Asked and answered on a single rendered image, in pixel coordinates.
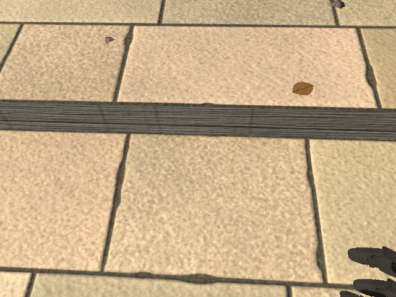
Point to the right robot hand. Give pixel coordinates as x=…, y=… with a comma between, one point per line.
x=385, y=260

